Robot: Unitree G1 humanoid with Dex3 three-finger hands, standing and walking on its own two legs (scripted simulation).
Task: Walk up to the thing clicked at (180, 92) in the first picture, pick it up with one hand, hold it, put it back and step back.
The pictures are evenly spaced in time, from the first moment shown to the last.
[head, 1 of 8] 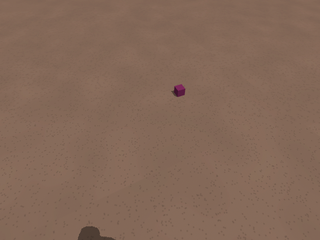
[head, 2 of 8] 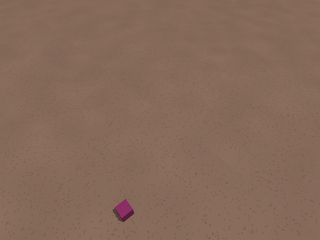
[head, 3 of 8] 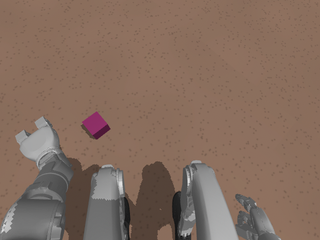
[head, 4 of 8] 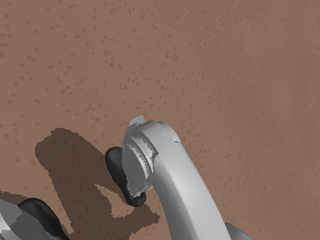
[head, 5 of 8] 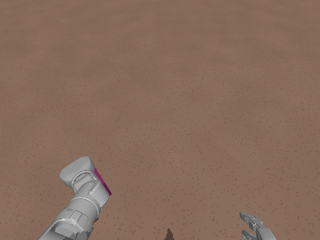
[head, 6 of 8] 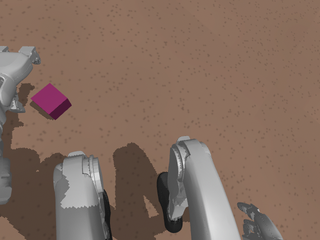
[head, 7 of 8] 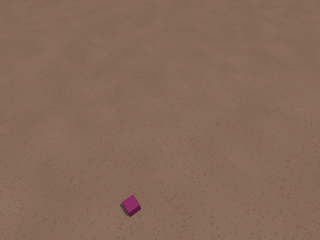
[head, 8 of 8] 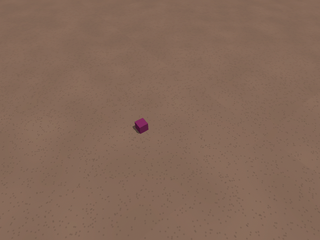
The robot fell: no
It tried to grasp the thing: yes
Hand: left
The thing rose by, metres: 0.66
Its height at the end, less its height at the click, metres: +0.00
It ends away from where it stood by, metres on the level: 0.00
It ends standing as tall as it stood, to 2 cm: yes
